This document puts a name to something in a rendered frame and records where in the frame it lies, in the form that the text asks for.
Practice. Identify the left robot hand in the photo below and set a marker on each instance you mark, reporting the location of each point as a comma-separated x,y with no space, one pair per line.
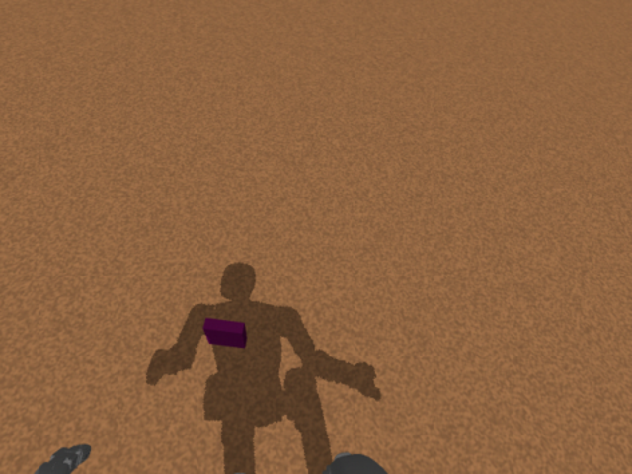
64,461

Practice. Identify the carton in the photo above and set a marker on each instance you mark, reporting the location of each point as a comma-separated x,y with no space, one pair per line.
225,333

